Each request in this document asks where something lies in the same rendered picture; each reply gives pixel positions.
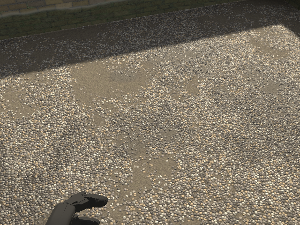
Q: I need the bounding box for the robot left hand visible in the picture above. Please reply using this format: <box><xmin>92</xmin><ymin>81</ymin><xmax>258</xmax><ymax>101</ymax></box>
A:
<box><xmin>45</xmin><ymin>191</ymin><xmax>108</xmax><ymax>225</ymax></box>

